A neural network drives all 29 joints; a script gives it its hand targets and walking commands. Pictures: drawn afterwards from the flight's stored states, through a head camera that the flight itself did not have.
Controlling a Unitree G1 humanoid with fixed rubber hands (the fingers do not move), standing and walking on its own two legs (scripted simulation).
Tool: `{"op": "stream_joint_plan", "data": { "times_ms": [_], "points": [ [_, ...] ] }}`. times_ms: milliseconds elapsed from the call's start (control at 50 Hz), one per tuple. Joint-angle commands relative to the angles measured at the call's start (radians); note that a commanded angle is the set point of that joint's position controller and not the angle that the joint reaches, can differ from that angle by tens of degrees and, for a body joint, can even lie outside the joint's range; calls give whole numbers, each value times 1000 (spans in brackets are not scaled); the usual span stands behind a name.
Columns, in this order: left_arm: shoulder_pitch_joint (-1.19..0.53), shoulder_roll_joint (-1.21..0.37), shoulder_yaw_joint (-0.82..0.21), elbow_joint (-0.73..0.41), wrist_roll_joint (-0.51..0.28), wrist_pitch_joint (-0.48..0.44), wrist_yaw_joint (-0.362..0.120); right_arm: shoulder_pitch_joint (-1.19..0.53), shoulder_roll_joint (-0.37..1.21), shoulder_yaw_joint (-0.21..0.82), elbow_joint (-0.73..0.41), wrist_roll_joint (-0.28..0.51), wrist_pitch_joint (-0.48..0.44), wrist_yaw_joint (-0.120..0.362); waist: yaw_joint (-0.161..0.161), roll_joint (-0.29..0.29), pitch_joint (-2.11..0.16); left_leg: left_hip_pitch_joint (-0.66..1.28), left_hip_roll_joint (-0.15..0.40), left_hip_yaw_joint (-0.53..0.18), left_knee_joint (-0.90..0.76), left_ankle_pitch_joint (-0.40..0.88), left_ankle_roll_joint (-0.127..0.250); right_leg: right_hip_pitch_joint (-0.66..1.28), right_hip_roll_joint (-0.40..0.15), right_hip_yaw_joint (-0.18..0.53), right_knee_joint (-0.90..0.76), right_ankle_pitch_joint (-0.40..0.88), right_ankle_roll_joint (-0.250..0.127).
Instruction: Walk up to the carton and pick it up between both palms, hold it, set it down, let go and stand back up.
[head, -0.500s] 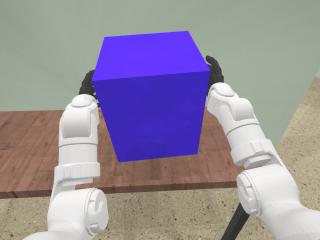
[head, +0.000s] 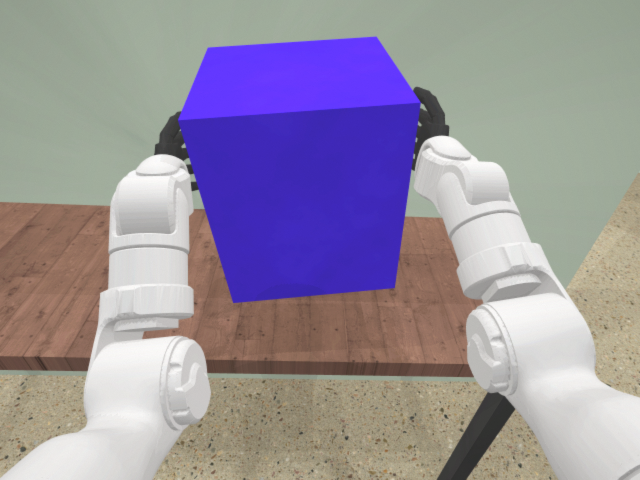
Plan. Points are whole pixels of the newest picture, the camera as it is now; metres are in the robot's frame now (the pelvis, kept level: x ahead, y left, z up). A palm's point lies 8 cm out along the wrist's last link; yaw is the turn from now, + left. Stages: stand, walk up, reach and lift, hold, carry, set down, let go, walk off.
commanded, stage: hold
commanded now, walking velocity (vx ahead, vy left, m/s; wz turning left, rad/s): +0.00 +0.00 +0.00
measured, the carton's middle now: (304, 171) +0.41 +0.01 +0.24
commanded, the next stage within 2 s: none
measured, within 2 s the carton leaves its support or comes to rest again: neither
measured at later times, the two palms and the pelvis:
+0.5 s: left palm (176, 168) +0.37 +0.15 +0.26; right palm (434, 157) +0.38 -0.15 +0.27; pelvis +0.02 -0.01 +0.00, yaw +1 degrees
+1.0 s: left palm (178, 158) +0.38 +0.15 +0.27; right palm (439, 144) +0.38 -0.15 +0.29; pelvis +0.00 +0.00 +0.00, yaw +0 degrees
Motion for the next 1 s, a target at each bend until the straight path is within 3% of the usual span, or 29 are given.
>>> {"op": "stream_joint_plan", "data": {
  "times_ms": [0, 80, 120, 140, 160, 200, 280, 320, 380, 420, 440, 480, 500, 580, 600, 660, 680, 700, 740, 760, 800, 820, 880, 900, 920, 980],
  "points": [
    [-1058, -654, -456, -196, -226, -154, -97, -934, 712, 258, -277, 162, -21, 162, -24, 146, -412, 58, -72, 33, -72, 138, -32, 130, 88, 3, -35, 52, 16],
    [-1109, -636, -450, -243, -246, -175, -80, -956, 745, 287, -294, 196, -19, 162, -4, 126, -477, 86, -87, 21, -38, 200, -19, 126, 86, 13, -35, 91, 22],
    [-1028, -637, -438, -221, -236, -160, -83, -932, 746, 315, -314, 213, -11, 146, 1, 99, -467, 76, -89, 17, -30, 220, -10, 153, 86, 18, -31, 141, 29],
    [-1015, -632, -442, -259, -242, -155, -84, -939, 762, 345, -378, 231, -12, 139, 6, 72, -522, 102, -94, 20, -14, 277, -2, 181, 89, 17, -26, 208, 36],
    [-973, -637, -439, -242, -231, -145, -84, -942, 744, 353, -406, 242, -8, 129, -3, 86, -525, 108, -95, 19, -3, 317, -7, 201, 87, 22, -21, 261, 44],
    [-955, -609, -421, -262, -227, -140, -90, -918, 764, 387, -423, 266, 11, 111, 9, 54, -494, 106, -103, 20, 1, 336, 5, 208, 87, 22, -17, 308, 53],
    [-943, -571, -394, -327, -213, -121, -111, -853, 765, 390, -448, 279, 44, 84, -11, 24, -462, 84, -108, 17, -5, 308, 6, 247, 81, 22, -1, 362, 68],
    [-937, -544, -373, -309, -200, -114, -126, -849, 774, 378, -449, 271, 49, 77, 2, 8, -411, 74, -111, 17, -2, 291, 12, 222, 77, 22, -6, 355, 71],
    [-960, -551, -397, -359, -207, -109, -133, -860, 773, 383, -497, 280, 59, 70, -16, 36, -437, 77, -111, 19, -6, 301, 3, 246, 78, 17, 5, 385, 73],
    [-940, -547, -386, -311, -204, -103, -137, -880, 760, 384, -506, 266, 64, 68, -8, 20, -394, 78, -108, 22, -12, 278, 9, 219, 82, 15, -6, 337, 68],
    [-979, -557, -418, -374, -219, -107, -138, -876, 770, 391, -523, 276, 61, 67, -18, 54, -443, 93, -106, 17, 0, 329, -7, 228, 88, 9, -3, 347, 62],
    [-947, -581, -431, -318, -226, -99, -135, -886, 740, 367, -528, 255, 67, 65, -40, 52, -399, 104, -100, 18, -9, 292, -12, 186, 92, 4, -14, 306, 61],
    [-983, -580, -435, -317, -229, -105, -135, -880, 742, 352, -491, 252, 65, 69, -35, 81, -397, 99, -94, 18, -13, 286, -18, 174, 91, 9, -16, 271, 52],
    [-944, -558, -394, -276, -204, -101, -149, -864, 743, 353, -470, 240, 78, 76, -27, 45, -394, 80, -98, 23, -26, 251, 0, 210, 88, 8, -10, 253, 54],
    [-970, -568, -416, -303, -210, -104, -147, -889, 740, 355, -483, 246, 71, 80, -24, 78, -424, 93, -100, 22, -15, 265, -5, 192, 88, 10, -18, 233, 47],
    [-1045, -613, -461, -317, -245, -112, -132, -892, 704, 298, -419, 222, 67, 97, -60, 153, -427, 85, -82, 11, -30, 263, -44, 150, 101, -2, -16, 162, 32],
    [-1057, -607, -451, -303, -243, -117, -130, -885, 703, 284, -381, 213, 66, 106, -51, 148, -421, 75, -81, 15, -37, 226, -40, 130, 99, 1, -18, 119, 27],
    [-1048, -623, -464, -293, -250, -117, -126, -915, 711, 303, -427, 226, 54, 109, -41, 148, -454, 96, -77, 14, -27, 262, -41, 149, 102, 0, -12, 146, 29],
    [-1050, -610, -442, -255, -249, -129, -113, -943, 727, 322, -410, 228, 50, 120, -13, 112, -455, 80, -84, 17, -29, 224, -23, 137, 97, 6, -21, 125, 30],
    [-1047, -615, -432, -209, -235, -125, -110, -940, 707, 294, -377, 217, 53, 123, -23, 129, -412, 59, -83, 14, -36, 197, -27, 124, 94, 8, -24, 100, 28],
    [-1041, -607, -401, -176, -216, -128, -114, -909, 711, 270, -304, 196, 59, 130, -27, 108, -373, 41, -85, 24, -58, 137, -23, 114, 96, 5, -28, 63, 25],
    [-1037, -617, -394, -139, -216, -129, -115, -944, 707, 268, -306, 197, 52, 135, -11, 95, -380, 23, -83, 23, -65, 100, -13, 114, 94, 7, -33, 36, 25],
    [-1103, -627, -415, -202, -238, -146, -105, -939, 715, 262, -293, 209, 38, 144, -17, 140, -443, 38, -82, 17, -48, 144, -24, 132, 90, 16, -23, 76, 21],
    [-1083, -640, -412, -199, -250, -141, -102, -961, 707, 274, -312, 223, 40, 141, -13, 129, -462, 57, -80, 16, -43, 181, -26, 137, 92, 18, -24, 111, 25],
    [-1097, -635, -423, -206, -256, -145, -99, -936, 702, 269, -299, 225, 42, 140, -28, 150, -469, 68, -78, 12, -37, 200, -37, 134, 95, 17, -19, 116, 25],
    [-1052, -637, -400, -184, -235, -145, -90, -942, 722, 301, -308, 250, 38, 136, -5, 113, -449, 87, -85, 14, -22, 253, -30, 128, 102, 15, -24, 154, 29]
  ]
}}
